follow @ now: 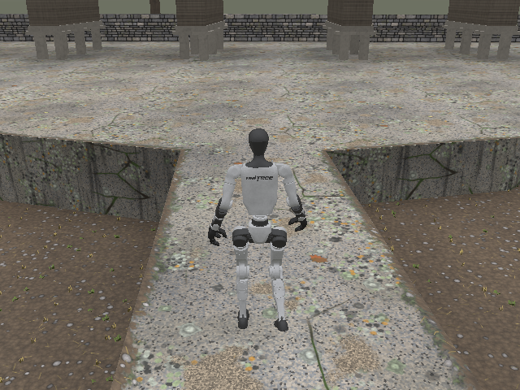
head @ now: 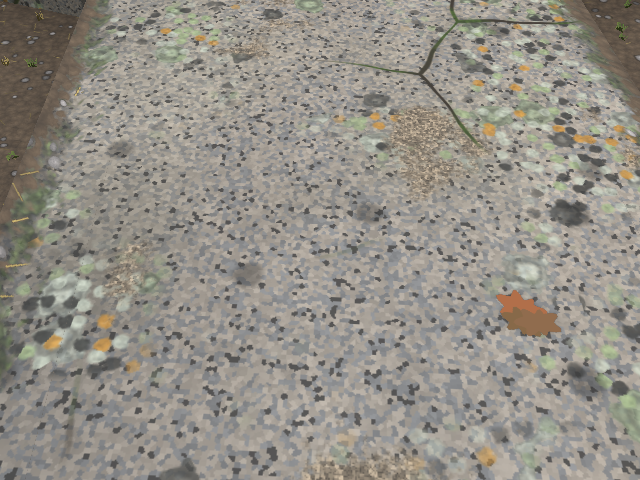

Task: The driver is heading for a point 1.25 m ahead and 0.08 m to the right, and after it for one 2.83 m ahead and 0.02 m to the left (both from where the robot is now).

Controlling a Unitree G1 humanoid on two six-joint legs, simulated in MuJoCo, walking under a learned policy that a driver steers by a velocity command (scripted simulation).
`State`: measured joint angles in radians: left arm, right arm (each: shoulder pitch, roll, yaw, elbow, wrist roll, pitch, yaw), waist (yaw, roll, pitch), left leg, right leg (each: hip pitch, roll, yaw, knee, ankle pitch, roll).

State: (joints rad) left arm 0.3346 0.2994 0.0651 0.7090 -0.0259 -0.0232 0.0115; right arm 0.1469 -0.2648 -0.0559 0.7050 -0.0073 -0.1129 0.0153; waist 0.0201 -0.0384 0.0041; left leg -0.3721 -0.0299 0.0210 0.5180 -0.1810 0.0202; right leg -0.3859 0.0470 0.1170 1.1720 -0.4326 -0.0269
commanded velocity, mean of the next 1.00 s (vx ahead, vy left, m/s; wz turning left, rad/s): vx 0.50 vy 0.00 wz -0.24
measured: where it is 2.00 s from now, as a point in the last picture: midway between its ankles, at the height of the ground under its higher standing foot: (407, 329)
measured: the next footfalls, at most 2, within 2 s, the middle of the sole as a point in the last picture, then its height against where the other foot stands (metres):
right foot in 0.42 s outside the picture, level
left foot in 0.94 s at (342, 385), level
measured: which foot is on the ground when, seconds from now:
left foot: down 0.00-0.42, up 0.44-0.92, down 0.94-1.00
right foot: up 0.00-0.40, down 0.42-0.96, up 0.98-1.00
